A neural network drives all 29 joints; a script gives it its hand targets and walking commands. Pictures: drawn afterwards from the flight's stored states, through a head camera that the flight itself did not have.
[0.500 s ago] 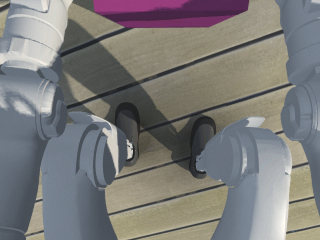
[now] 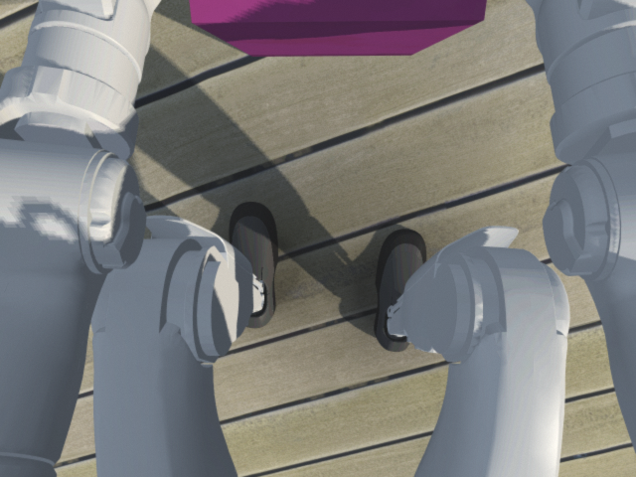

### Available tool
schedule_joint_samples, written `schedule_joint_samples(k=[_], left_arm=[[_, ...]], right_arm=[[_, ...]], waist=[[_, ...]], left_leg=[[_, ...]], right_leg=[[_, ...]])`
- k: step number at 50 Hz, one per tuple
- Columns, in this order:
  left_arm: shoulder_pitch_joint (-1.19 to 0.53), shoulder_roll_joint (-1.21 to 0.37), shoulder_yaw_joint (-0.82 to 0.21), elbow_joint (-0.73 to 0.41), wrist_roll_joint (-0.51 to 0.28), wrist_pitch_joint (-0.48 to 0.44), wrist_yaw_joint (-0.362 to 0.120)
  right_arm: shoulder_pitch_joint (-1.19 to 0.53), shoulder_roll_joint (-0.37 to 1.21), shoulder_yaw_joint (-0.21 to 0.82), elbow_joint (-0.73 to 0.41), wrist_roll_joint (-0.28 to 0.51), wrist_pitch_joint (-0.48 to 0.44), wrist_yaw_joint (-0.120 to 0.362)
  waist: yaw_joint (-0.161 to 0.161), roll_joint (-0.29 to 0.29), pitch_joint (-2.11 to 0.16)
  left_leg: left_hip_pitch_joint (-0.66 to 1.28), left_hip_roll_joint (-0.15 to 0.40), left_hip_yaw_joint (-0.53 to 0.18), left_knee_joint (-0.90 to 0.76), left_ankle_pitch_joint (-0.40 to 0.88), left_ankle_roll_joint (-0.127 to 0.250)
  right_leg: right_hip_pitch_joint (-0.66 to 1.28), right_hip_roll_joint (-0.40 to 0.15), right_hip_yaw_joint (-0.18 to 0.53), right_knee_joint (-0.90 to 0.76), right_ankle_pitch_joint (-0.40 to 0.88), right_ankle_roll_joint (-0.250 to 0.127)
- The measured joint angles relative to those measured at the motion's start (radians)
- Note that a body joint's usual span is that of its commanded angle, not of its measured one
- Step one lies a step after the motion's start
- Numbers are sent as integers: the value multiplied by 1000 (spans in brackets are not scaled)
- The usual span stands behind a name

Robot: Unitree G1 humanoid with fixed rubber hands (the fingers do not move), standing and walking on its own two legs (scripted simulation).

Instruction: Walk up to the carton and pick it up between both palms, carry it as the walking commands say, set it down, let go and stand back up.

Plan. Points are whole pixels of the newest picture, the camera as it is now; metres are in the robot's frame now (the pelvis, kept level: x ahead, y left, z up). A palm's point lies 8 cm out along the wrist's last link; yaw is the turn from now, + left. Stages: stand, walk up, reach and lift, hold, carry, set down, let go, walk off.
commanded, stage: reach and lift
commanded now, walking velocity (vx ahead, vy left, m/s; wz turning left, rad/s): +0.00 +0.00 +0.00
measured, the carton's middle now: out of the picture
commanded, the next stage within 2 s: none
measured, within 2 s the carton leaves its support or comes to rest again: leaves its support in 1.02 s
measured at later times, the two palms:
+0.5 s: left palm out of the picture +0.57 +0.18 -0.18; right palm out of the picture +0.58 -0.13 -0.18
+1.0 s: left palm out of the picture +0.57 +0.17 -0.17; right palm out of the picture +0.58 -0.13 -0.17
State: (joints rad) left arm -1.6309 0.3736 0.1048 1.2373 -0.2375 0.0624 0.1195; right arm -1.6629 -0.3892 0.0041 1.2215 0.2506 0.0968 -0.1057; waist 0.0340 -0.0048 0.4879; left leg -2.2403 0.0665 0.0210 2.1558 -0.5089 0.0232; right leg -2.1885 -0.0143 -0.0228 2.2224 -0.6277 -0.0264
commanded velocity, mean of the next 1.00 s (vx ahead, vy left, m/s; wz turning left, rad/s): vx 0.00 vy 0.00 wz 0.00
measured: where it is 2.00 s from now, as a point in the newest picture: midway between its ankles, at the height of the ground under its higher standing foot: (323, 297)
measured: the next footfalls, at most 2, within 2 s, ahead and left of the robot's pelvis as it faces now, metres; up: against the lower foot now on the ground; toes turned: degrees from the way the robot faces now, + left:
none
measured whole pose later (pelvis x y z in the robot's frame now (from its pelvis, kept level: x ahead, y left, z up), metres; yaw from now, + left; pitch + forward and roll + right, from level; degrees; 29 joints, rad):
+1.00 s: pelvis +0.01 +0.01 -0.01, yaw -2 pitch +34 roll +1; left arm -1.51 0.32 0.17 0.99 -0.16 0.26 0.11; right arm -1.53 -0.30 -0.16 0.98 0.09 0.24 -0.08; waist 0.05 -0.01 0.45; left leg -2.25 0.00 -0.01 2.22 -0.57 -0.02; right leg -2.21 0.03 0.00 2.27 -0.65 0.00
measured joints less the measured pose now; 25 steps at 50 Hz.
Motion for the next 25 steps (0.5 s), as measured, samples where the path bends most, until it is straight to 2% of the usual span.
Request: schedule_joint_samples(k=[8, 17, 21, 25], left_arm=[[-17, -27, -1, -11, 15, -8, 23], [-21, -28, -9, 0, 22, -12, 26], [-15, -32, 36, -17, 69, 17, 7], [21, -40, 93, -89, 117, 67, -32]], right_arm=[[-16, 28, 3, -13, -12, -9, -20], [-27, 30, 4, 6, -33, -12, -19], [-31, 41, -49, 2, -93, 10, -5], [-4, 48, -120, -50, -157, 51, 35]], waist=[[-1, -1, 33], [5, -1, 33], [11, -2, 32], [15, -6, 26]], left_leg=[[17, -7, 0, 0, -4, -2], [22, -24, -9, 0, -12, -12], [25, -39, -19, 13, 7, -26], [15, -56, -24, 43, -25, -36]], right_leg=[[14, 5, 6, -1, -2, 4], [15, 17, 13, -6, 1, 11], [10, 30, 18, 6, 3, 17], [-4, 40, 26, 30, 0, 23]])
